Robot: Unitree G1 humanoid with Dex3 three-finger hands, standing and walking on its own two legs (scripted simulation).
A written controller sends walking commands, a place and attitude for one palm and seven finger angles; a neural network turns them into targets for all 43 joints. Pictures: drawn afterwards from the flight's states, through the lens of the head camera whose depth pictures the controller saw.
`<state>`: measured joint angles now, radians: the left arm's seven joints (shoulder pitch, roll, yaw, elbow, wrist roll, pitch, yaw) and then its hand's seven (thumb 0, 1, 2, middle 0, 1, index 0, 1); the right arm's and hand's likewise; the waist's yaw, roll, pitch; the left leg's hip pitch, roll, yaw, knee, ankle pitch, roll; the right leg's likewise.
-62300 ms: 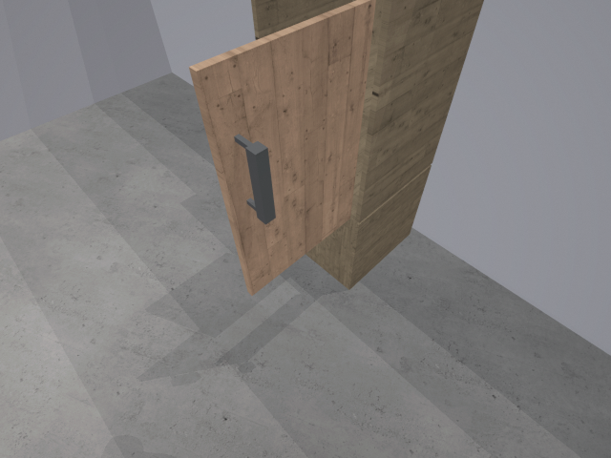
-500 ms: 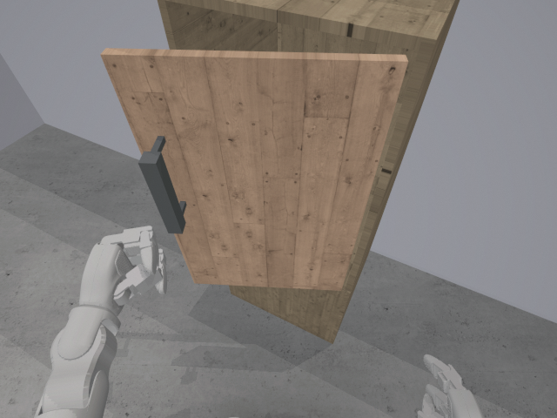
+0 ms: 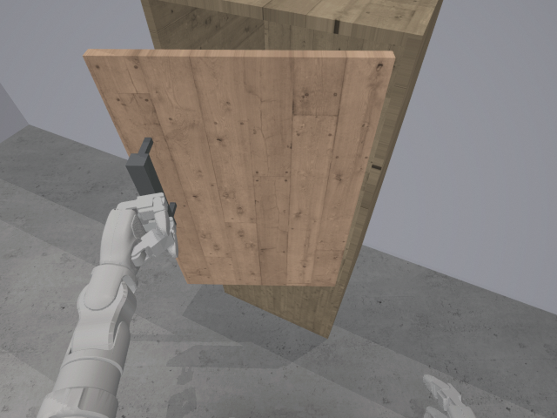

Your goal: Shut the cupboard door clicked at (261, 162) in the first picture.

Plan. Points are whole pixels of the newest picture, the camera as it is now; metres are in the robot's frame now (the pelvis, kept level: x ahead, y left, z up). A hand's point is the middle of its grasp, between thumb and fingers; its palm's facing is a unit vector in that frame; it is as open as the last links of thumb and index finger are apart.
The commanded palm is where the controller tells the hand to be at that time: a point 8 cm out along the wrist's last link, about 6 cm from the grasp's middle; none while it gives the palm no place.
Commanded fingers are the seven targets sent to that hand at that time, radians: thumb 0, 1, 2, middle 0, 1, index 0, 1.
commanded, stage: bring the fist close to the handle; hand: left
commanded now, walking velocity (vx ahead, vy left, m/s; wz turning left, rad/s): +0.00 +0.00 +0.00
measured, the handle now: (157, 188) +0.45 +0.21 +0.08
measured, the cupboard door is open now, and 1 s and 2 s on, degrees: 24 16 2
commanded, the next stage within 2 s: push the door shut along its arc in 0.26 s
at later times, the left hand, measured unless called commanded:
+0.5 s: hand (165, 234) +0.36 +0.18 +0.08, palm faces -0.02 -1.00 -0.03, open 3.1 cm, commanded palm +0.34 +0.23 +0.08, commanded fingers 0.00 0.90 0.90 -1.30 -1.50 -1.30 -1.50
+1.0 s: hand (176, 203) +0.41 +0.17 +0.08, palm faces -0.14 -0.99 -0.03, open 3.1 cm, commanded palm +0.41 +0.21 +0.08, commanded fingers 0.00 0.90 0.90 -1.30 -1.50 -1.30 -1.50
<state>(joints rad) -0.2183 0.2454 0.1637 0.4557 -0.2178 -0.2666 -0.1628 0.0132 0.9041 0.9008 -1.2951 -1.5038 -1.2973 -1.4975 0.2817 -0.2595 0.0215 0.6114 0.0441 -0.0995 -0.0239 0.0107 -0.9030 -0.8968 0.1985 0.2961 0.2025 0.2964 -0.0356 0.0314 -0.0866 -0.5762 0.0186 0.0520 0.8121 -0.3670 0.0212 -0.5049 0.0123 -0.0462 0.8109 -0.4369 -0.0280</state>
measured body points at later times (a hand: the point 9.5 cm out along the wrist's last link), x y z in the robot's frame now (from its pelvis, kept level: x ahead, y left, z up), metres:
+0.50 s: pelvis +0.00 +0.00 +0.00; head +0.03 +0.00 +0.45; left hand +0.35 +0.23 +0.08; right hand +0.13 -0.25 -0.10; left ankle +0.02 +0.11 -0.70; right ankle -0.02 -0.10 -0.70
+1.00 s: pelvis -0.02 +0.01 -0.01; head +0.04 +0.01 +0.44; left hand +0.41 +0.22 +0.08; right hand +0.07 -0.26 -0.12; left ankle +0.02 +0.11 -0.70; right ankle -0.02 -0.10 -0.70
